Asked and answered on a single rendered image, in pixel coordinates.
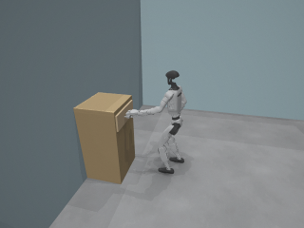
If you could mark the right robot upper arm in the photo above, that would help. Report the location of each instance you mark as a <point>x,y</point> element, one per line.
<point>183,99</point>

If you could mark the right robot foot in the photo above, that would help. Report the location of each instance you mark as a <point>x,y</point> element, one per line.
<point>175,159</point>

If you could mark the robot left forearm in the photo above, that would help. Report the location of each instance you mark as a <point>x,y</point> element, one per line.
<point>150,111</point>

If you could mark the left robot upper arm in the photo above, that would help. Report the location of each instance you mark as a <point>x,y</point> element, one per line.
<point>166,98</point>

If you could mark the humanoid robot torso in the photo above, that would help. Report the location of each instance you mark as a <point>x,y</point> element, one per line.
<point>174,107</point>

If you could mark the drawer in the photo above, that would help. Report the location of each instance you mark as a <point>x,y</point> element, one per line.
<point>120,117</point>

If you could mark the left robot hand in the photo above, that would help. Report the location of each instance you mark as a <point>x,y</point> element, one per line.
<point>133,113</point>

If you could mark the cabinet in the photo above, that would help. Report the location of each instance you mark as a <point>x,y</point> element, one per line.
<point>107,154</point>

